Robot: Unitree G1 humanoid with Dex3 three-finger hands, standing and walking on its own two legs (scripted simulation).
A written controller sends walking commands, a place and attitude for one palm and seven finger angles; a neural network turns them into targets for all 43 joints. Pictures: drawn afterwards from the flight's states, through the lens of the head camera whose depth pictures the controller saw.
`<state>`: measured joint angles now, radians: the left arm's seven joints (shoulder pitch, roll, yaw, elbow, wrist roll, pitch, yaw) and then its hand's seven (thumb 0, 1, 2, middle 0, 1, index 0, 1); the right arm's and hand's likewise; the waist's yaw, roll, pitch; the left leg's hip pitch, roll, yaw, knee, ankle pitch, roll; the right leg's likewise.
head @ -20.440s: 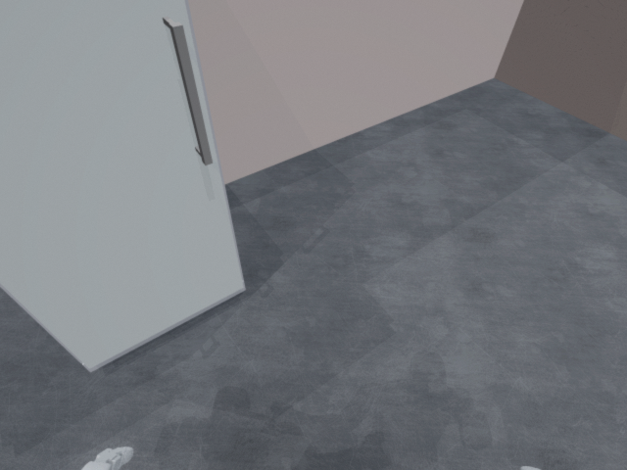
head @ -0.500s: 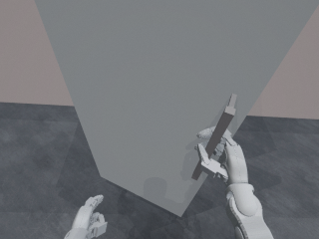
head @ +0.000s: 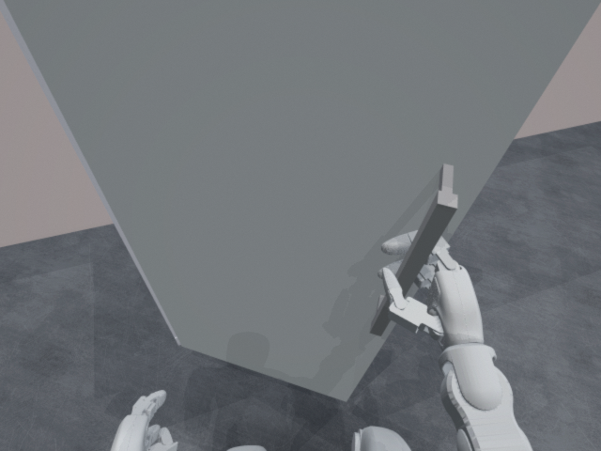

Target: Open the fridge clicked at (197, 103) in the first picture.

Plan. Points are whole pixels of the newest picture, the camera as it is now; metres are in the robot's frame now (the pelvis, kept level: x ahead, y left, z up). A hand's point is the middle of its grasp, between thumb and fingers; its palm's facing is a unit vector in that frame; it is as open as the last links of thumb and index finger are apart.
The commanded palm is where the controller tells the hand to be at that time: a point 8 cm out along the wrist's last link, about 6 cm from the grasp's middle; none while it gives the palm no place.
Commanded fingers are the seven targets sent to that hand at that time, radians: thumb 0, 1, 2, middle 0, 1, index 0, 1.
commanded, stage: walk backward, drawing the door open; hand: right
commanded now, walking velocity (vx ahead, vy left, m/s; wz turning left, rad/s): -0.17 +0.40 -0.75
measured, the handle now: (404, 267) +0.33 -0.08 +0.09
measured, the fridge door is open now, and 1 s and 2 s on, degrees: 37 65 64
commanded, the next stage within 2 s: stop walking and hold the door back in 0.92 s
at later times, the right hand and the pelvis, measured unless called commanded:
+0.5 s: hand (347, 355) +0.21 -0.01 +0.10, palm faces +0.49 +0.83 -0.26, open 5.9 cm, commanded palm +0.16 -0.03 +0.10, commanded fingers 0.00 -0.90 -0.90 0.45 1.40 0.45 1.40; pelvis -0.01 +0.24 -0.01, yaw -27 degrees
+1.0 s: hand out of the picture +0.11 +0.08 +0.10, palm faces +0.88 +0.35 -0.31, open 6.2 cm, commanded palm +0.05 +0.09 +0.10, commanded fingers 0.00 -0.90 -0.90 0.45 1.40 0.45 1.40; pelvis +0.09 +0.45 +0.00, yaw -47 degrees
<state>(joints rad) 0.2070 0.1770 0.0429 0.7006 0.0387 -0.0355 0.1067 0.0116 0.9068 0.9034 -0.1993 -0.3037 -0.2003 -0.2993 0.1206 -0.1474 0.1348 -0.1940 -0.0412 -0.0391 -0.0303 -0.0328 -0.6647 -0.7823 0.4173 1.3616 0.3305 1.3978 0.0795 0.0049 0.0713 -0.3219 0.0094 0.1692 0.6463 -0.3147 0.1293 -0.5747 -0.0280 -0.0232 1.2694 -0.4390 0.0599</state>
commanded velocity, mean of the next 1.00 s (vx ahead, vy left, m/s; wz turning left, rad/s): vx -0.16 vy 0.31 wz -0.74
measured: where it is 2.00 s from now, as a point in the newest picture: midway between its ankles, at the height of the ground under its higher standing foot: outside the picture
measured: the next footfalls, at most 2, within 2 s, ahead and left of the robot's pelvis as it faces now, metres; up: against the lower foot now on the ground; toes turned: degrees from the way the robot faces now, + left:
right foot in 0.16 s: -0.06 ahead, -0.08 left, +0.00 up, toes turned -17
left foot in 0.40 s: +0.14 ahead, +0.33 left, +0.00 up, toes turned -20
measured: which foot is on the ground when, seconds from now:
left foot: down 0.00-0.14, up 0.16-0.38, down 0.40-0.64, up 0.66-0.96, down 0.98-1.00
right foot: up 0.00-0.14, down 0.16-0.40, up 0.42-0.62, down 0.64-0.98, up 1.00-1.00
